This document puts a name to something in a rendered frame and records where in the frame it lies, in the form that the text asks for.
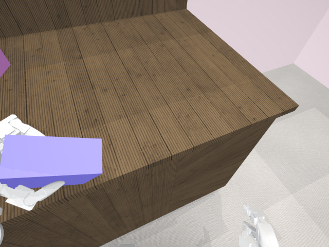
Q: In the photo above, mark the robot left hand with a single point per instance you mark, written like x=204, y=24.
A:
x=22, y=196

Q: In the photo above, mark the sponge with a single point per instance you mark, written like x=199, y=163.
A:
x=36, y=161

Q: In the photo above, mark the table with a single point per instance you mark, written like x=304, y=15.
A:
x=178, y=111

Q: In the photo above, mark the robot right hand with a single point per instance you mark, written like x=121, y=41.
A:
x=261, y=236

